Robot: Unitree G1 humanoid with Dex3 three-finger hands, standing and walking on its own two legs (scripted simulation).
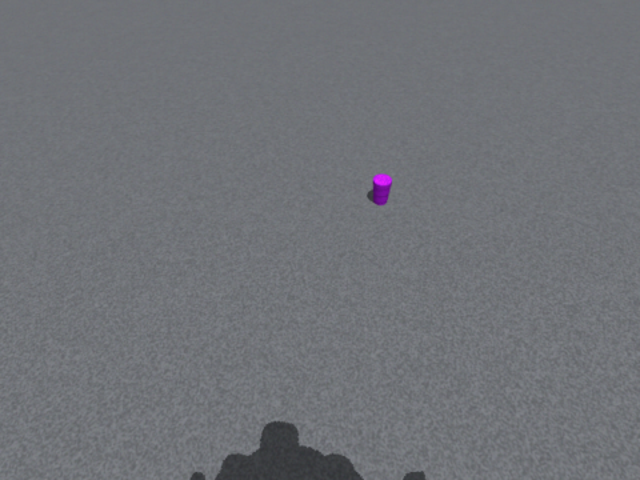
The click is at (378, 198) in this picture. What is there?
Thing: tapered cup
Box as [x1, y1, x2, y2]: [373, 174, 391, 204]
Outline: 378,174 373,178 373,200 377,204 384,204 387,199 391,178 385,174
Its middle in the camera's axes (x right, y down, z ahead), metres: +0.28 -0.20 +1.79
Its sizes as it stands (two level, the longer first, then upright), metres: 0.084 0.084 0.128
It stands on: the floor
